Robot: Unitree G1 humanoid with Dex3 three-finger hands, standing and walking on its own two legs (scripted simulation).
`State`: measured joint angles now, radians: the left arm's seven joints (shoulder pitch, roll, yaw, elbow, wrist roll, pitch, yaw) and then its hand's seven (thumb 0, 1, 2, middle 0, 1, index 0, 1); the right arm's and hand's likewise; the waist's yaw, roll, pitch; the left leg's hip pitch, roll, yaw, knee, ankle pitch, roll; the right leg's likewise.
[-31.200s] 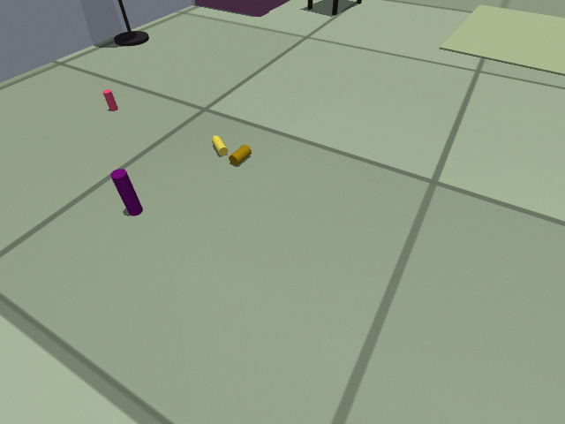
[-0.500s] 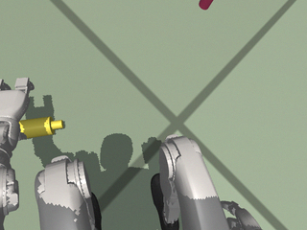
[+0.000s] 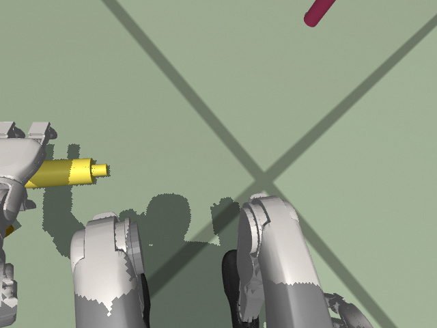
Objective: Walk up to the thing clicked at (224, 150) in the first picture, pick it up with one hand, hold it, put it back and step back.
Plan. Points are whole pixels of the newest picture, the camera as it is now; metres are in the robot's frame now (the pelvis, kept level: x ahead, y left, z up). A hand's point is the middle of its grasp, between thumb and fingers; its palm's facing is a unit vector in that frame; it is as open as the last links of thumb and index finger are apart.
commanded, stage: approach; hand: left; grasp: from above
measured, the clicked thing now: (68, 172) +0.44 +0.28 -0.29
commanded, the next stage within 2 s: close in in 0.16 s
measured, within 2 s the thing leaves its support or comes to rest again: neither
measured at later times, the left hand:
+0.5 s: hand (39, 169) +0.42 +0.31 -0.20, palm faces -0.49 -0.08 -0.87, open 14.0 cm
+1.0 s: hand (50, 168) +0.44 +0.31 -0.24, palm faces -0.45 -0.08 -0.89, open 14.3 cm
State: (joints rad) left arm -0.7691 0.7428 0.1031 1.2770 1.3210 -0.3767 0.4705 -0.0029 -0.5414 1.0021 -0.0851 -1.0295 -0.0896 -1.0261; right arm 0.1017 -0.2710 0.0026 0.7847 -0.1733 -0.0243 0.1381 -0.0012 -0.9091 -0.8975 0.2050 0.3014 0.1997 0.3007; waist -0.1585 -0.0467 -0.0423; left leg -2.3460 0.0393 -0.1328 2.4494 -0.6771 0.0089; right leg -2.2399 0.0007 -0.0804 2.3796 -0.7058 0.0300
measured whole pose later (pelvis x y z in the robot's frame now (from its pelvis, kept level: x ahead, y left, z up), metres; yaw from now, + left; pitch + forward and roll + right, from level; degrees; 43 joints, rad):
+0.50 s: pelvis +0.00 +0.00 -0.01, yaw -1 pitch +31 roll -8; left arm -0.87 0.84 0.16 1.46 1.33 -0.38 0.44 0.00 -0.52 0.99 -0.08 -1.05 -0.09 -1.04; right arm 0.14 -0.28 0.10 0.78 -0.21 -0.03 0.15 0.00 -0.91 -0.90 0.20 0.30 0.20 0.30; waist -0.23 -0.05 0.03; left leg -2.36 0.04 -0.17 2.48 -0.67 0.00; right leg -2.26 0.01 -0.11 2.39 -0.68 0.02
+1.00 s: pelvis +0.00 +0.00 -0.03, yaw -4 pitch +29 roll -10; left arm -0.91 0.90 0.21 1.65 1.36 -0.29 0.61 0.00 -0.53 1.00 -0.07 -0.97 -0.06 -0.98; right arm 0.06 -0.30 0.16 0.76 -0.30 -0.16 0.22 0.00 -0.90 -0.90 0.20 0.30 0.20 0.30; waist -0.30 -0.09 0.07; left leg -2.38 0.05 -0.21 2.56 -0.71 -0.01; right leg -2.27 0.03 -0.14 2.45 -0.70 0.03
